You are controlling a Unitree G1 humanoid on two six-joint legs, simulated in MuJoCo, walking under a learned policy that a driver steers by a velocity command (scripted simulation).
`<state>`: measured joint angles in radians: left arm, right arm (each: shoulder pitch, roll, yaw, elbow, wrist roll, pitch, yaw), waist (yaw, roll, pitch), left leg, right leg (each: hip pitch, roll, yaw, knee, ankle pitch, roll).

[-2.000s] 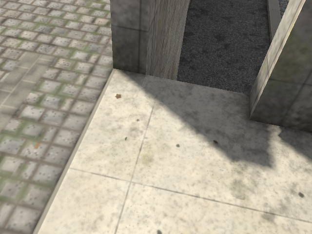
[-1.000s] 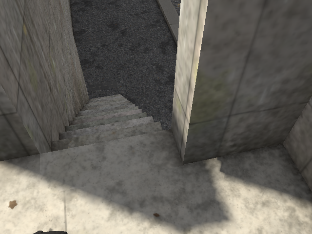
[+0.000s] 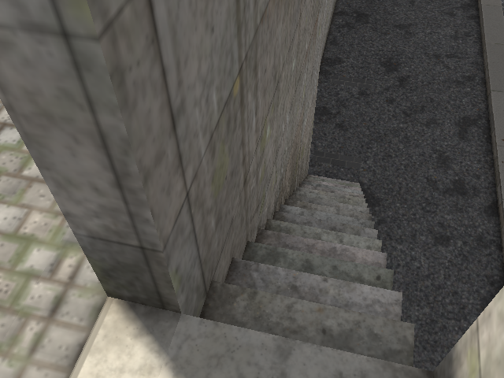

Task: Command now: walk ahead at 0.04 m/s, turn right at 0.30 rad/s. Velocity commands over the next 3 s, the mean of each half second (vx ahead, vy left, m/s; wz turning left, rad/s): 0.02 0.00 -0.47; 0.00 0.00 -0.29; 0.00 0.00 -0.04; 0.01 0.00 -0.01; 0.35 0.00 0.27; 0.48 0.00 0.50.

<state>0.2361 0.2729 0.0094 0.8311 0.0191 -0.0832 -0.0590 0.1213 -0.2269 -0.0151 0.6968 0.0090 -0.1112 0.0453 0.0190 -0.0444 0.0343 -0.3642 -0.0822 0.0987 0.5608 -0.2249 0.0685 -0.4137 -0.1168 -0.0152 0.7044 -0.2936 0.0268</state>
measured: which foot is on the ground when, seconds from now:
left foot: down 0.00-0.18, up 0.20-0.64, down 0.66-1.00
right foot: down 0.00-0.68, up 0.70-0.98, down 1.00-1.00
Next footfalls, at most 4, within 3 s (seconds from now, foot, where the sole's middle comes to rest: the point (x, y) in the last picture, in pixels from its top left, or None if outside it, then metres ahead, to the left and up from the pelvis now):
0.66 left None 0.05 0.11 -0.76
1.00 right None -0.02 -0.11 -0.76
2.22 right None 0.04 -0.15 -0.76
2.68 left None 0.40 0.01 -0.76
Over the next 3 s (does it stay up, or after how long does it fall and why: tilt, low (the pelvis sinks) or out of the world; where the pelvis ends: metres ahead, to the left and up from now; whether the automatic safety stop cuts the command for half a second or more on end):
stays up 0.38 -0.06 0.01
